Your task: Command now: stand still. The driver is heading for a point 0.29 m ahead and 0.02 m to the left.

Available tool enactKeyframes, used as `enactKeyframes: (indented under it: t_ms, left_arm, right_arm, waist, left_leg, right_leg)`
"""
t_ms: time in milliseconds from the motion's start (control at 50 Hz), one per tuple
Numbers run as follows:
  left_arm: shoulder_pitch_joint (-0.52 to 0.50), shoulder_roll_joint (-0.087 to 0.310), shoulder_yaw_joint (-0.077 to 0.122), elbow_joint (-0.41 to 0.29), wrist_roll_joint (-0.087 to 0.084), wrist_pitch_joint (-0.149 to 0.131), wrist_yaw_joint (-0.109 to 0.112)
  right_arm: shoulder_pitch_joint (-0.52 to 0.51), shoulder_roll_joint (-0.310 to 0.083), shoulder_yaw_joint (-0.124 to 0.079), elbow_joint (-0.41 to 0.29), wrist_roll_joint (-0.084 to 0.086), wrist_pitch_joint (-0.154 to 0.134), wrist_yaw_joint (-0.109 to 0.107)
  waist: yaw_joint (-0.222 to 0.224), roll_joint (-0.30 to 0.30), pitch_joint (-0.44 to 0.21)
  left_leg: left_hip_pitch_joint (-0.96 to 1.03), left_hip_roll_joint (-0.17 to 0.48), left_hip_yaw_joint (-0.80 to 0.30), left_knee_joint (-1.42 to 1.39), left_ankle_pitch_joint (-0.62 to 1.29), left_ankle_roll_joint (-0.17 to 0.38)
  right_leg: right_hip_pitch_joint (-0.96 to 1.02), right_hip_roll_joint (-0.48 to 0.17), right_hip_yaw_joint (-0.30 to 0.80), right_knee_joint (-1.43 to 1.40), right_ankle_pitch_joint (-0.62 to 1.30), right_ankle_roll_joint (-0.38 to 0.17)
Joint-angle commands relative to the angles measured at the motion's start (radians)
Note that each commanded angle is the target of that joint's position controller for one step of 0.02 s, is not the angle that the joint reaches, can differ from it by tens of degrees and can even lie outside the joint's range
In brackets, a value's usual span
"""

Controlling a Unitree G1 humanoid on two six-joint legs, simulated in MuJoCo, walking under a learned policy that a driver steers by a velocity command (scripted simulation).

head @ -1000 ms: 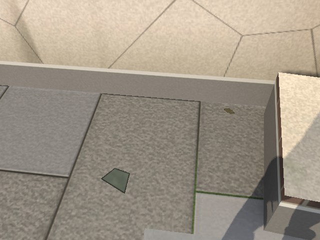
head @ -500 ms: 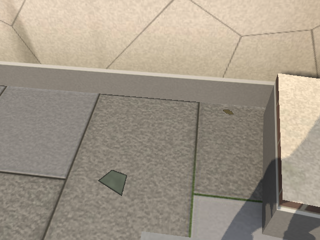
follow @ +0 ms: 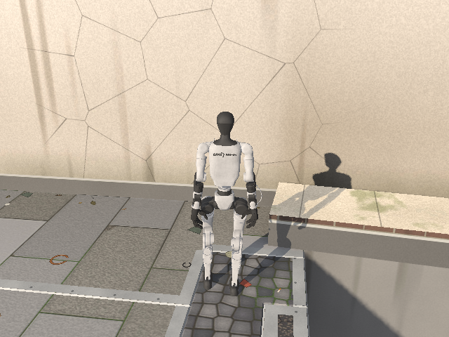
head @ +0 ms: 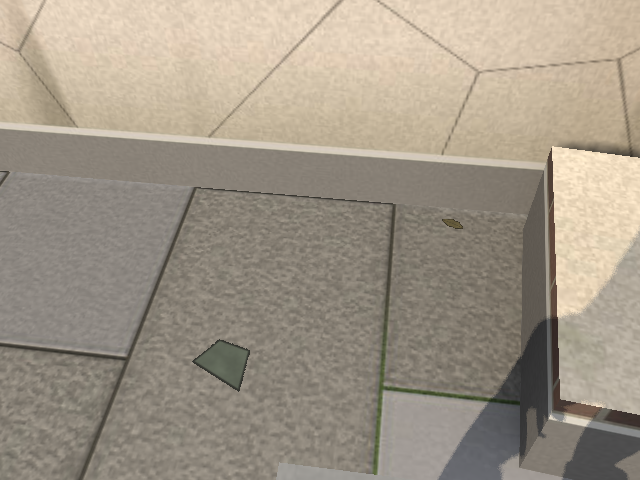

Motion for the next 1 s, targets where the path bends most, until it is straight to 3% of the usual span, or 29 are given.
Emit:
enactKeyframes:
  t_ms: [20,800,840,860,900,920,960,1000]
  left_arm:
    - [0.111,0.063,0.008,0.004,0.0,-0.002,0.002]
    - [0.132,0.057,0.007,0.001,-0.001,-0.005,-0.001]
    - [0.146,0.063,0.01,0.003,0.001,-0.003,-0.001]
    - [0.159,0.092,0.022,0.003,0.001,0.001,-0.002]
    - [0.204,0.144,0.048,0.007,0.001,0.012,-0.007]
    - [0.229,0.148,0.054,0.011,0.003,0.013,-0.01]
    - [0.265,0.137,0.058,0.021,0.021,0.001,-0.012]
    - [0.238,0.123,0.051,0.016,0.024,-0.017,-0.009]
  right_arm:
    - [0.083,-0.056,-0.006,0.0,0.0,-0.002,-0.001]
    - [0.117,-0.047,-0.003,-0.003,0.001,-0.003,0.0]
    - [0.11,-0.045,-0.003,-0.005,-0.003,-0.001,0.001]
    - [0.093,-0.053,-0.008,-0.016,-0.007,0.0,0.004]
    - [0.026,-0.06,-0.015,-0.061,-0.026,0.001,0.017]
    - [-0.018,-0.051,-0.015,-0.091,-0.035,-0.002,0.024]
    - [-0.089,-0.064,-0.024,-0.147,-0.035,-0.02,0.037]
    - [-0.061,-0.055,-0.027,-0.158,-0.027,-0.043,0.038]
  waist:
    - [0.0,-0.013,0.075]
    - [0.001,-0.01,0.083]
    - [0.011,-0.017,0.074]
    - [0.023,-0.044,0.091]
    - [0.059,-0.117,0.185]
    - [0.079,-0.13,0.24]
    - [0.09,-0.111,0.282]
    - [0.051,-0.056,0.245]
  left_leg:
    - [0.028,0.085,-0.083,-0.032,0.166,0.028]
    - [0.018,0.088,-0.079,-0.029,0.159,0.023]
    - [0.006,0.064,-0.062,-0.016,0.047,0.027]
    - [-0.037,0.03,-0.03,0.039,-0.056,0.032]
    - [-0.231,-0.024,0.052,0.192,-0.23,0.041]
    - [-0.314,-0.009,0.063,0.257,-0.244,0.049]
    - [-0.477,0.04,0.019,0.409,-0.265,0.063]
    - [-0.502,0.057,-0.003,0.413,-0.237,0.065]
  right_leg:
    - [-0.109,-0.159,0.115,-0.071,0.323,0.01]
    - [-0.112,-0.158,0.112,-0.071,0.317,0.009]
    - [-0.109,-0.144,0.125,-0.106,0.108,-0.008]
    - [-0.111,-0.148,0.156,-0.13,-0.069,-0.033]
    - [-0.109,-0.247,0.303,-0.217,-0.422,-0.115]
    - [-0.116,-0.31,0.375,-0.256,-0.487,-0.155]
    - [-0.055,-0.378,0.443,-0.287,-0.388,-0.208]
    - [0.022,-0.365,0.356,-0.223,0.013,-0.199]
